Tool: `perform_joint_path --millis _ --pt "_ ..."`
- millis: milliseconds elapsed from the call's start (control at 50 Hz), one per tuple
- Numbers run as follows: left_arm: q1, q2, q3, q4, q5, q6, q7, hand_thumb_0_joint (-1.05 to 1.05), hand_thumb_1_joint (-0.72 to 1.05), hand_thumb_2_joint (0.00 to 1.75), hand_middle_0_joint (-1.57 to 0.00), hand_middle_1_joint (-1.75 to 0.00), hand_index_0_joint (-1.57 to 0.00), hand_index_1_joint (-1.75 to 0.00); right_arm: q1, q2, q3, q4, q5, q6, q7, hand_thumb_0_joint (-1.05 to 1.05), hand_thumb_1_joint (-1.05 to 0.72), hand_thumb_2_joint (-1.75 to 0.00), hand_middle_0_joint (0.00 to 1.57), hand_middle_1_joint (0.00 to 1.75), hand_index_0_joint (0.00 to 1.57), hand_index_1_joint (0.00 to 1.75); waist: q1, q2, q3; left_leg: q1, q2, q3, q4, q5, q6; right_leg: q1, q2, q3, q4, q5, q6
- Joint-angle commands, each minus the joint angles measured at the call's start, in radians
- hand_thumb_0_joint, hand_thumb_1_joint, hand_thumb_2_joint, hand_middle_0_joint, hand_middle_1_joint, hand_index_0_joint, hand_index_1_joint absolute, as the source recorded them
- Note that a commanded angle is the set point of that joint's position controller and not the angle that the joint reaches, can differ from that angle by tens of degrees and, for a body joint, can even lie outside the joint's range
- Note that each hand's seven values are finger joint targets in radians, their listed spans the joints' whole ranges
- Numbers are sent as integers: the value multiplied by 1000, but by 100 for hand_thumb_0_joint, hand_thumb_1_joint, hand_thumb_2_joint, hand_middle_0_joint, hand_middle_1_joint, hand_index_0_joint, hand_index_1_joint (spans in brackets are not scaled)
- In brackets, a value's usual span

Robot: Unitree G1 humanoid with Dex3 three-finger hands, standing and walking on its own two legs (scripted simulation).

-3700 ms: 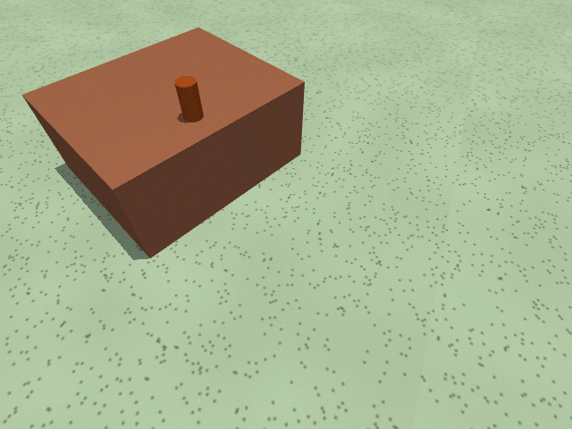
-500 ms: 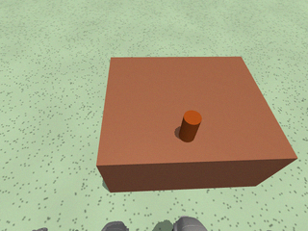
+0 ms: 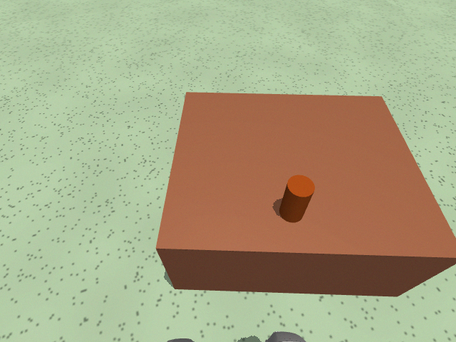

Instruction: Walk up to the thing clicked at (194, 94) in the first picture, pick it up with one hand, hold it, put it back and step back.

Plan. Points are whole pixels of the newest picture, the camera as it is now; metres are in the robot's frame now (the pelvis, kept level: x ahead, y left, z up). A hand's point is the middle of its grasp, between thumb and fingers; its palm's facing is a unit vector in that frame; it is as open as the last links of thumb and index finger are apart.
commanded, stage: walk up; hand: right
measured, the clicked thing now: (295, 199) +0.53 -0.21 -0.26
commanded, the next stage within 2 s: stand in 1.20 s
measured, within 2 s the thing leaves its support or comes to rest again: neither
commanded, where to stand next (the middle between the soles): +0.09 +0.02 m, yaw -3 degrees
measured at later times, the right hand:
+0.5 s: hand out of the picture +0.14 -0.25 -0.13, palm faces +0.02 +0.94 -0.34, open 7.4 cm
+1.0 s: hand out of the picture +0.11 -0.25 -0.13, palm faces +0.06 +0.94 -0.33, open 7.4 cm
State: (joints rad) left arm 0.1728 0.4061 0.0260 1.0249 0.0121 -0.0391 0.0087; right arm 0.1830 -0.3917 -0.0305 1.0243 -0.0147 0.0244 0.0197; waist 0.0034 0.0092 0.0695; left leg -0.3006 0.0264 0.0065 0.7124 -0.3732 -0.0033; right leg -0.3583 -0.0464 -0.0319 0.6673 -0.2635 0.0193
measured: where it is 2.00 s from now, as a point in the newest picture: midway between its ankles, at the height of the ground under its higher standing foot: outside the picture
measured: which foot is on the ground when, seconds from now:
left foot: down 0.00-1.00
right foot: down 0.00-1.00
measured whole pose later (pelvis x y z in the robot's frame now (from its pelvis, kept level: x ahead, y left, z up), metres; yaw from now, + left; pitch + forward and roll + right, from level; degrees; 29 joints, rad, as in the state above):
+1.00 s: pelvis +0.04 +0.01 +0.02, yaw -3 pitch -2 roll +0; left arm 0.08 0.36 0.00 1.11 0.02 -0.02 0.02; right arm 0.08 -0.36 -0.05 1.11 -0.01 0.03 0.02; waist -0.01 0.01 0.08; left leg -0.09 0.01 0.07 0.40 -0.27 0.01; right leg -0.19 -0.05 0.02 0.42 -0.19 0.04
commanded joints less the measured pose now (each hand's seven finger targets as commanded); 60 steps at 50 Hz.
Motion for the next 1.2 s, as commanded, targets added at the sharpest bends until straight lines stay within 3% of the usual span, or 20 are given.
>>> perform_joint_path --millis 0,40,60,100,140,180,300,400,600,680,840,1000,1160,1180 --pt "-105 248 33 -70 -3 -18 10 0 90 90 -20 -30 -20 -30 -21 -221 -54 -35 -5 -32 -12 0 -90 -90 20 30 20 30 -29 -18 -48 51 51 -104 -200 -45 64 -46 -149 217 -243 -154 -109" --pt "-83 203 20 -49 -6 -16 7 0 90 90 -20 -30 -20 -30 -68 -240 -54 -37 0 -40 -8 0 -90 -90 20 30 20 30 2 35 -49 23 130 -205 -304 -61 101 2 -38 76 -148 -89 -61" --pt "-71 202 19 -35 -8 -17 7 0 90 90 -20 -30 -20 -30 -85 -232 -50 -36 2 -41 -7 0 -90 -90 20 30 20 30 14 17 -56 4 149 -207 -321 -8 110 54 -10 38 -129 -45 -48" --pt "-49 202 21 -13 -11 -23 9 0 90 90 -20 -30 -20 -30 -105 -217 -41 -33 5 -41 -9 0 -90 -90 20 30 20 30 25 0 -81 1 126 -146 -279 154 94 145 -37 57 -166 94 -49" --pt "-52 219 23 -7 -15 -25 12 0 90 90 -20 -30 -20 -30 -103 -218 -43 -26 4 -40 -14 0 -90 -90 20 30 20 30 11 9 -106 50 94 -92 -254 240 70 163 -77 82 -171 248 -60" --pt "-54 219 21 1 -18 -23 16 0 90 90 -20 -30 -20 -30 -107 -220 -48 -20 7 -38 -16 0 -90 -90 20 30 20 30 9 25 -126 101 93 -78 -249 308 65 159 -86 79 -162 314 -60" --pt "-84 197 8 22 -14 -14 17 0 90 90 -20 -30 -20 -30 -155 -203 -50 -8 8 -27 -14 0 -90 -90 20 30 20 30 8 29 -101 97 106 -85 -324 202 67 165 -67 62 -203 223 -46" --pt "-87 201 9 40 -9 -16 18 0 90 90 -20 -30 -20 -30 -176 -196 -53 -3 10 -25 -12 0 -90 -90 20 30 20 30 6 1 -121 150 95 -53 -319 267 55 194 -87 75 -235 312 -42" --pt "-126 196 11 37 -3 -10 18 0 90 90 -20 -30 -20 -30 -192 -196 -54 9 4 -21 -8 0 -90 -90 20 30 20 30 0 -1 -110 169 93 -40 -376 244 44 205 -85 81 -272 279 -35" --pt "-122 194 15 35 -3 -10 19 0 90 90 -20 -30 -20 -30 -176 -187 -53 13 7 -22 -9 0 -90 -90 20 30 20 30 0 -17 -141 202 89 -23 -358 320 41 230 -93 85 -269 344 -37" --pt "-125 189 16 28 0 -3 20 0 90 90 -20 -30 -20 -30 -176 -188 -56 12 3 -18 -8 0 -90 -90 20 30 20 30 0 -11 -109 191 88 -22 -381 268 40 218 -85 87 -284 297 -35" --pt "-132 181 19 17 0 1 20 0 90 90 -20 -30 -20 -30 -147 -191 -58 12 3 -20 -10 0 -90 -90 20 30 20 30 -4 -6 -117 204 93 -15 -387 319 41 235 -79 79 -273 326 -40" --pt "-121 178 20 20 3 3 19 0 90 90 -20 -30 -20 -30 -157 -190 -61 0 2 -17 -9 0 -90 -90 20 30 20 30 0 0 -85 182 91 -19 -402 228 43 218 -73 86 -278 279 -36" --pt "-152 160 8 29 -8 9 12 0 90 90 -20 -30 -20 -30 -161 -147 -38 13 11 -28 -13 0 -90 -90 20 30 20 30 -14 -44 -94 173 110 -61 -452 284 27 235 -75 95 -308 267 -32"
